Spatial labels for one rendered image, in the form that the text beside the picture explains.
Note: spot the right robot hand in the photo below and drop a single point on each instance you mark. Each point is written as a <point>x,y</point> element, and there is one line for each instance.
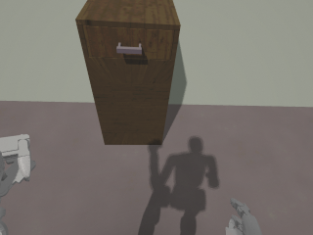
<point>247,224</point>

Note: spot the handle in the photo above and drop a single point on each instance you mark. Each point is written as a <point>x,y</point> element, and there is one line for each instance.
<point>128,50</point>

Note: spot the cabinet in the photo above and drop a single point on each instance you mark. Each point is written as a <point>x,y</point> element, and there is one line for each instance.
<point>131,95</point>

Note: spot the left robot hand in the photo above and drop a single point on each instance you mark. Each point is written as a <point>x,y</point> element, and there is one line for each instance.
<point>15,151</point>

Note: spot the drawer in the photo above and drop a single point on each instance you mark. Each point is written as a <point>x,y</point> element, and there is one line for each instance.
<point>102,41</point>

